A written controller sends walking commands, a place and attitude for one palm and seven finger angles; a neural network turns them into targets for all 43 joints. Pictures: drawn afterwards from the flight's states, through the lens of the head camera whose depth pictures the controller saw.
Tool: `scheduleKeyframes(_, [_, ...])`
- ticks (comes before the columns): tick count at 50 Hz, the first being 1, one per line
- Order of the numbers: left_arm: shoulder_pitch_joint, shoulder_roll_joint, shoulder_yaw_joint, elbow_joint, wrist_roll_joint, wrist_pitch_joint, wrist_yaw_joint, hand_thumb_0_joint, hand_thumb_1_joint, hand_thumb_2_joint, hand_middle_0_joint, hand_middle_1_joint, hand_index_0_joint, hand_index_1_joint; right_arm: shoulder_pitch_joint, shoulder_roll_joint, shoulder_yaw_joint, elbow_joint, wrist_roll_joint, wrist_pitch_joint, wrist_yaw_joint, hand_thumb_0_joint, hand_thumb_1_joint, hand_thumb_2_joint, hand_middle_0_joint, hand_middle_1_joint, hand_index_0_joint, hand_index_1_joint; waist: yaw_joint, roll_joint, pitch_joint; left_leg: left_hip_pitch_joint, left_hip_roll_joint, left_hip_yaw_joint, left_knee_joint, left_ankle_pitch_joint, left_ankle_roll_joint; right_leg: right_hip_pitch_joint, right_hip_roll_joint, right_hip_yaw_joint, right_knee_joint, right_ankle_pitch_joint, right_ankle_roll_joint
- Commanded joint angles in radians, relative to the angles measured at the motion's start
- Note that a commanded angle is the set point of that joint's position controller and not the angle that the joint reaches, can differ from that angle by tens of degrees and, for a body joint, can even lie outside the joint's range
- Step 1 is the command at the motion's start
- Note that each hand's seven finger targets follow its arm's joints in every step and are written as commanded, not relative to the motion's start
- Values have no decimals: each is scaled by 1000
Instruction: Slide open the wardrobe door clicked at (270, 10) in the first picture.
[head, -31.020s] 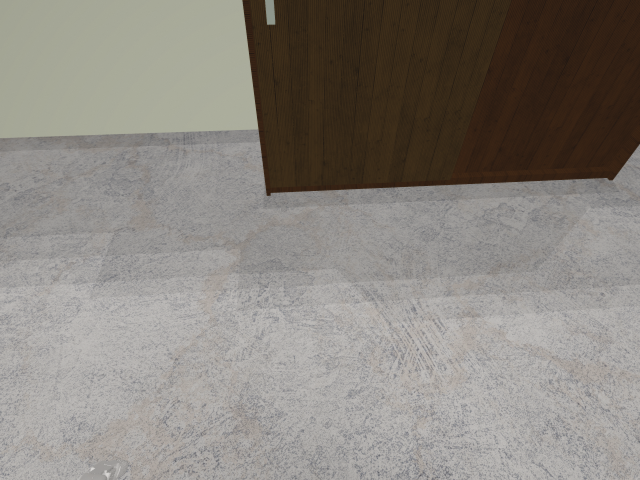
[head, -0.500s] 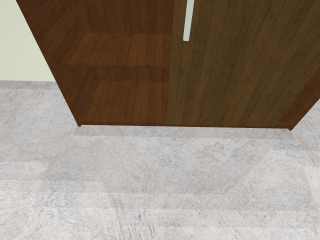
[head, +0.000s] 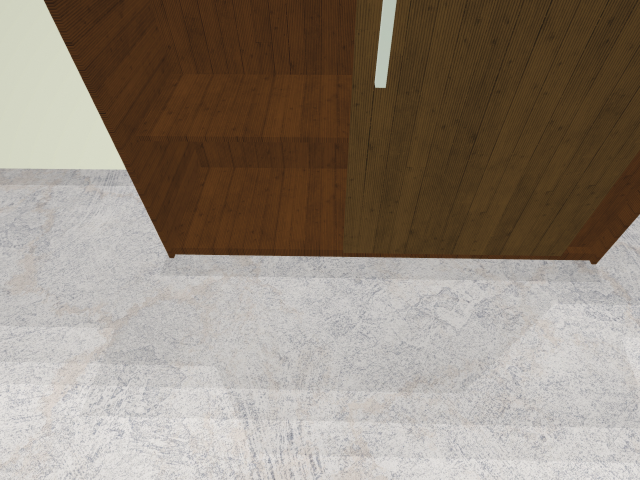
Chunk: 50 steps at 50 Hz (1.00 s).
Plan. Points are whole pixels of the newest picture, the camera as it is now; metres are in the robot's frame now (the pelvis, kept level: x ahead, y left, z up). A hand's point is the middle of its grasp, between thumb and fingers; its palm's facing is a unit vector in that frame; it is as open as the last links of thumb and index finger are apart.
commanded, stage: let the arm hang, fingers relaxed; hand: left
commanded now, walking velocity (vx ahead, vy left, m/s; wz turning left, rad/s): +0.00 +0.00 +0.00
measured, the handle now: (385, 22) +1.00 -0.10 +0.14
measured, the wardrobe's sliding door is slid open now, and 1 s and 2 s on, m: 0.69 0.69 0.69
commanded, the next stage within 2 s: look to check the result in 0.30 s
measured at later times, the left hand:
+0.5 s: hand out of the picture +0.09 +0.24 -0.16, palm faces -0.03 -0.95 -0.31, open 7.4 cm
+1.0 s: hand out of the picture +0.12 +0.23 -0.15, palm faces -0.02 -0.95 -0.32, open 7.4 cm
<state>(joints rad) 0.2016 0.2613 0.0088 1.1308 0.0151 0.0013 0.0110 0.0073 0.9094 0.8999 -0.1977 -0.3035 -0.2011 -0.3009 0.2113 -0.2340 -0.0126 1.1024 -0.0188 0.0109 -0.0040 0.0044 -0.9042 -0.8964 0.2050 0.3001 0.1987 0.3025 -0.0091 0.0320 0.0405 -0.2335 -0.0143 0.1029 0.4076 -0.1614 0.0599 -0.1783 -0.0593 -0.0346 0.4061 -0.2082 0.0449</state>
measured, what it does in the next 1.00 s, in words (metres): stands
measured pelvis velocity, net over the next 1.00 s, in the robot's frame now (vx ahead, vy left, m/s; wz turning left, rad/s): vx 0.04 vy -0.01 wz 0.01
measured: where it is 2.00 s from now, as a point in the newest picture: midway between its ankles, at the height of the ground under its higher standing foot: outside the picture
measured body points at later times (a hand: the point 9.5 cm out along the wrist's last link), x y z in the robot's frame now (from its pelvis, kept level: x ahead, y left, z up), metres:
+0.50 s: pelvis +0.02 +0.00 +0.01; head +0.04 +0.00 +0.45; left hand +0.09 +0.28 -0.14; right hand +0.10 -0.30 -0.13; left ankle +0.04 +0.08 -0.74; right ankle +0.01 -0.15 -0.74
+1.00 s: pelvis +0.04 -0.01 +0.01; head +0.06 -0.01 +0.46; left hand +0.12 +0.28 -0.13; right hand +0.14 -0.30 -0.13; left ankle +0.04 +0.08 -0.74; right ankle +0.01 -0.15 -0.74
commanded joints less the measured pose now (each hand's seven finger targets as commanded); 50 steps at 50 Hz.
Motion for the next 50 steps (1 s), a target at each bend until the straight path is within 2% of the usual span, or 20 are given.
scheduleKeyframes(1, [-5,154,21,-49,5,-19,6,0,900,900,-200,-300,-200,-300,-9,-182,-34,-44,0,-20,-6,0,-900,-900,200,300,200,300,4,-45,15,5,142,-178,-151,-125,-10,-47,-55,67,-88,-62,-46])
scheduleKeyframes(5, [-28,173,23,-58,5,-26,4,0,900,900,-200,-300,-200,-300,-42,-197,-35,-49,1,-26,-3,0,-900,-900,200,300,200,300,5,-55,-19,35,140,-173,-144,-59,-11,-27,-63,72,-94,-24,-46])
scheduleKeyframes(9, [-52,192,26,-66,5,-33,3,0,900,900,-200,-300,-200,-300,-71,-219,-35,-49,2,-32,-3,0,-900,-900,200,300,200,300,3,-31,-52,78,143,-163,-127,41,-13,-7,-67,74,-101,39,-44])
scheduleKeyframes(12, [-74,206,27,-67,4,-34,0,0,900,900,-200,-300,-200,-300,-93,-238,-33,-46,2,-36,-3,0,-900,-900,200,300,200,300,3,-10,-54,85,147,-167,-144,50,-16,10,-70,72,-107,39,-44])
scheduleKeyframes(28, [-115,264,27,-55,-1,-37,-6,0,900,900,-200,-300,-200,-300,-149,-308,-30,-45,8,-41,-4,0,-900,-900,200,300,200,300,0,-24,-84,145,159,-171,-150,153,-18,62,-88,65,-147,95,-46])
scheduleKeyframes(30, [-118,267,25,-54,-1,-39,-6,0,900,900,-200,-300,-200,-300,-154,-310,-29,-47,8,-40,-4,0,-900,-900,200,300,200,300,-1,-42,-89,157,159,-170,-145,169,-19,61,-90,64,-148,114,-47])
scheduleKeyframes(37, [-122,274,24,-52,-2,-38,-5,0,900,900,-200,-300,-200,-300,-160,-317,-26,-43,9,-40,-5,0,-900,-900,200,300,200,300,-1,-34,-89,164,161,-167,-147,205,-21,79,-93,59,-152,138,-48])
scheduleKeyframes(39, [-117,276,25,-53,-1,-40,-4,0,900,900,-200,-300,-200,-300,-161,-317,-27,-45,10,-41,-5,0,-900,-900,200,300,200,300,1,-45,-111,179,161,-166,-139,226,-20,88,-93,60,-150,162,-49])
scheduleKeyframes(41, [-123,274,24,-53,-2,-39,-4,0,900,900,-200,-300,-200,-300,-166,-315,-26,-45,9,-41,-5,0,-900,-900,200,300,200,300,0,-29,-93,174,160,-164,-144,219,-22,83,-95,59,-153,155,-49])
scheduleKeyframes(44, [-117,274,26,-57,-1,-41,-3,0,900,900,-200,-300,-200,-300,-162,-314,-27,-44,11,-42,-6,0,-900,-900,200,300,200,300,0,-51,-114,187,162,-162,-137,252,-21,97,-95,57,-149,190,-49])
scheduleKeyframes(45, [-126,273,25,-57,-1,-41,-2,0,900,900,-200,-300,-200,-300,-165,-312,-27,-44,10,-41,-6,0,-900,-900,200,300,200,300,-1,-42,-93,178,161,-160,-140,251,-24,91,-96,56,-149,193,-49])
scheduleKeyframes(50, [-117,270,26,-59,-2,-43,0,0,900,900,-200,-300,-200,-300,-165,-308,-26,-44,9,-43,-7,0,-900,-900,200,300,200,300,1,-35,-107,186,160,-158,-135,267,-25,107,-100,57,-148,221,-52])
